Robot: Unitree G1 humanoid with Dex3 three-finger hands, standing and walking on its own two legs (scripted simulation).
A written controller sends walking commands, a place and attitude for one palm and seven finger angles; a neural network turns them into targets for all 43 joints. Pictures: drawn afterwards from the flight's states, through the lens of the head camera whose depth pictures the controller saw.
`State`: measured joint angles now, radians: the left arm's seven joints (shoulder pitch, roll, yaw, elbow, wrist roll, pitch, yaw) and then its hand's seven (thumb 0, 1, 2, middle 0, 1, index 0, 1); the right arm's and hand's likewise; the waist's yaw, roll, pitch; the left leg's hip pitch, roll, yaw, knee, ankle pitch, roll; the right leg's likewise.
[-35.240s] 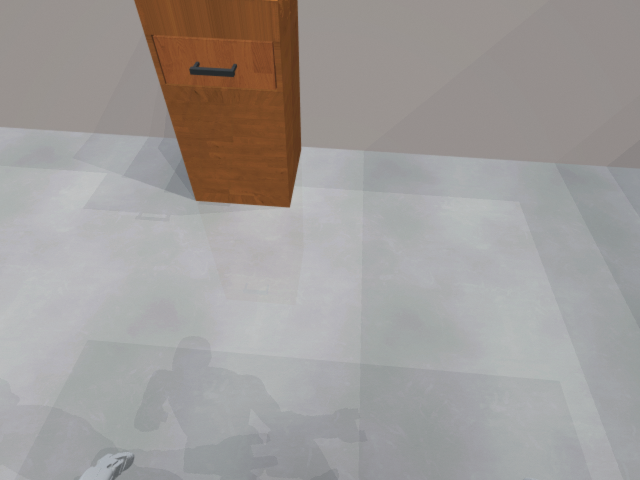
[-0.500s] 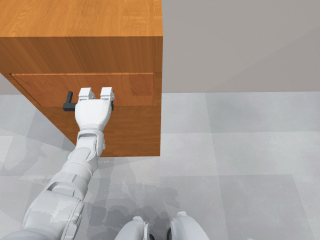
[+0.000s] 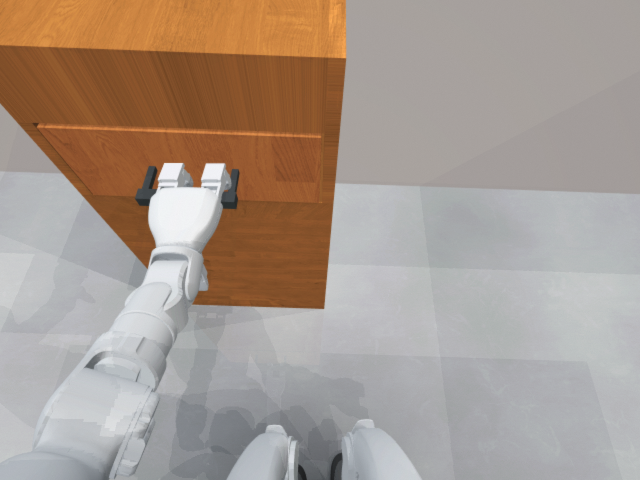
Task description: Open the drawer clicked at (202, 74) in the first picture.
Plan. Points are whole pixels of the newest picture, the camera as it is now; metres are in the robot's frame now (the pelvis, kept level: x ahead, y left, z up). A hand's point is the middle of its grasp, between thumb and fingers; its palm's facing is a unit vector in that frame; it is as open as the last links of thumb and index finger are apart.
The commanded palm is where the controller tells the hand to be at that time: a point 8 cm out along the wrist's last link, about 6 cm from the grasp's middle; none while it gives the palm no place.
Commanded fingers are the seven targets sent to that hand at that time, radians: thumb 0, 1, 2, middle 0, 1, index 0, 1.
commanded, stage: lower the fingers behind the handle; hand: left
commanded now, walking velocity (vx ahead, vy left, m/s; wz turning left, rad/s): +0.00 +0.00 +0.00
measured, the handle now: (190, 187) +0.52 +0.20 -0.03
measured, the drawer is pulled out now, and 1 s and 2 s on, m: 0.00 0.01 0.01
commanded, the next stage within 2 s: lift the fingers back up to retry in 0.42 s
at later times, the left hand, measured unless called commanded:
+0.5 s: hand (196, 229) +0.45 +0.18 -0.03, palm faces -0.05 -0.03 -1.00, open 14.3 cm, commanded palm +0.42 +0.17 +0.00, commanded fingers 0.00 -0.50 0.30 -0.30 -1.20 -0.30 -1.20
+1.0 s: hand (208, 207) +0.45 +0.15 +0.02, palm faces +0.02 -0.07 -1.00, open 13.9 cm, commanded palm +0.42 +0.16 +0.07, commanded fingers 0.00 -0.50 0.30 -0.30 -1.20 -0.30 -1.20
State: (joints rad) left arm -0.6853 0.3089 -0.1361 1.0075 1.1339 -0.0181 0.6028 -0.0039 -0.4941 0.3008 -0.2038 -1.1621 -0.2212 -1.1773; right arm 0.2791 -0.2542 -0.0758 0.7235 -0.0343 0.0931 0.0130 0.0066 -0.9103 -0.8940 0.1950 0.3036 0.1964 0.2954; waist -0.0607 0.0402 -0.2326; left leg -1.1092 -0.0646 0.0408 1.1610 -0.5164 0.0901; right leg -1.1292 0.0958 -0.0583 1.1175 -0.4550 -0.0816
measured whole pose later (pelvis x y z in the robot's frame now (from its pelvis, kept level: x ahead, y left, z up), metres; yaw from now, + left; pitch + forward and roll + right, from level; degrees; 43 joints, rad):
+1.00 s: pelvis +0.02 +0.01 +0.04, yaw -1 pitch +21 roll -2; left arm -0.62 0.25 -0.18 0.95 1.12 0.02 0.53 0.00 -0.49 0.30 -0.31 -1.18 -0.31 -1.19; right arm 0.26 -0.21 -0.05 0.70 -0.02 0.15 0.00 0.01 -0.91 -0.89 0.20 0.30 0.20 0.30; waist -0.06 0.06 -0.22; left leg -0.86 -0.07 0.04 0.97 -0.48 0.10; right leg -0.88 0.10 -0.03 0.93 -0.41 -0.07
